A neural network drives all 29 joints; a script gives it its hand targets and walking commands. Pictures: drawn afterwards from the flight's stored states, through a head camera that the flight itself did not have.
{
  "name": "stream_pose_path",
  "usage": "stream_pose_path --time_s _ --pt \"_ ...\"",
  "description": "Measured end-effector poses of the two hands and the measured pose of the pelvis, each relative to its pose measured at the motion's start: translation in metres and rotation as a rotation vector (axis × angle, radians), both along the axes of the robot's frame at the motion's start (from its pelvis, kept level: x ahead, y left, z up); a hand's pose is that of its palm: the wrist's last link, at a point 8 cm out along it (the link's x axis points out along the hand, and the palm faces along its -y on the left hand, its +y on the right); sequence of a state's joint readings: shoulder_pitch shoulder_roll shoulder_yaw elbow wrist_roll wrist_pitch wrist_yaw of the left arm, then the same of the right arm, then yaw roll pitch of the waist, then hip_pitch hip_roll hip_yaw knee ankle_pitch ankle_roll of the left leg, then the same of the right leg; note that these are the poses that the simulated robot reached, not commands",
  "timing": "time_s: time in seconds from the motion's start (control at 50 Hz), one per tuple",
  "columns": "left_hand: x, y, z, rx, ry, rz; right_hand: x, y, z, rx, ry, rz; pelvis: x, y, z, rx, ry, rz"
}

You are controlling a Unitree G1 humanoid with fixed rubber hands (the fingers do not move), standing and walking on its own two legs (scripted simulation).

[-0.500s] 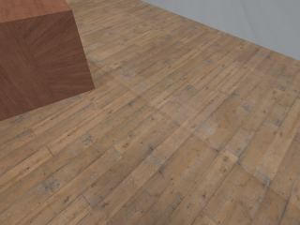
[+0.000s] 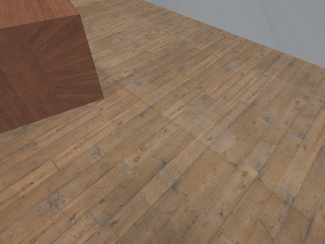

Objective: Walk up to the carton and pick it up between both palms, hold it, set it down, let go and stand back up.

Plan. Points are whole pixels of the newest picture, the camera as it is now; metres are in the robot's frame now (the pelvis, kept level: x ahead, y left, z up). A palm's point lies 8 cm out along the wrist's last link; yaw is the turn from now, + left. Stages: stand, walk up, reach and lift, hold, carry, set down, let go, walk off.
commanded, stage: stand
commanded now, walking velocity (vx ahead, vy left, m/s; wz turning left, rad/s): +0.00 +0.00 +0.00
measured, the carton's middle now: out of the picture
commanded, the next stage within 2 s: walk up in 1.58 s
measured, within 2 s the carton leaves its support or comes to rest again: neither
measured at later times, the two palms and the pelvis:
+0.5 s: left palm out of the picture -0.02 +0.21 -0.15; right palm out of the picture -0.03 -0.21 -0.14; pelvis +0.00 +0.01 +0.00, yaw +0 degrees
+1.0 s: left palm out of the picture -0.03 +0.21 -0.15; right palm out of the picture -0.01 -0.20 -0.14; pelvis +0.01 +0.01 +0.00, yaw +0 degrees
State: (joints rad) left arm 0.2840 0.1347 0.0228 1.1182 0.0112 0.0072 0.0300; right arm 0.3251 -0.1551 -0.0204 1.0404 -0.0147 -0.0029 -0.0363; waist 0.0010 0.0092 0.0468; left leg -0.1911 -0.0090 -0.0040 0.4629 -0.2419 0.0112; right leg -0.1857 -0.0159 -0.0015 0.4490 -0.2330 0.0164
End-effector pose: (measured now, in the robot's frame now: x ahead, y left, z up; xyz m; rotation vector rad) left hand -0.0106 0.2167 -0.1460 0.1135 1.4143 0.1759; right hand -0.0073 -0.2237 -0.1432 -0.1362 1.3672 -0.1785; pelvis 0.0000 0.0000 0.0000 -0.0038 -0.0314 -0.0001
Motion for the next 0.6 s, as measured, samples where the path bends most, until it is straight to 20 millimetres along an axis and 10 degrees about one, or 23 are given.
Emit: stream_pose_path --time_s 0.6 --pt "-0.009 0.000 -0.005 -0.026 0.046 0.010 -0.017 0.027 -0.001 0.028 0.070 -0.005 0.002 0.009 0.000 -0.003 0.014 0.005"
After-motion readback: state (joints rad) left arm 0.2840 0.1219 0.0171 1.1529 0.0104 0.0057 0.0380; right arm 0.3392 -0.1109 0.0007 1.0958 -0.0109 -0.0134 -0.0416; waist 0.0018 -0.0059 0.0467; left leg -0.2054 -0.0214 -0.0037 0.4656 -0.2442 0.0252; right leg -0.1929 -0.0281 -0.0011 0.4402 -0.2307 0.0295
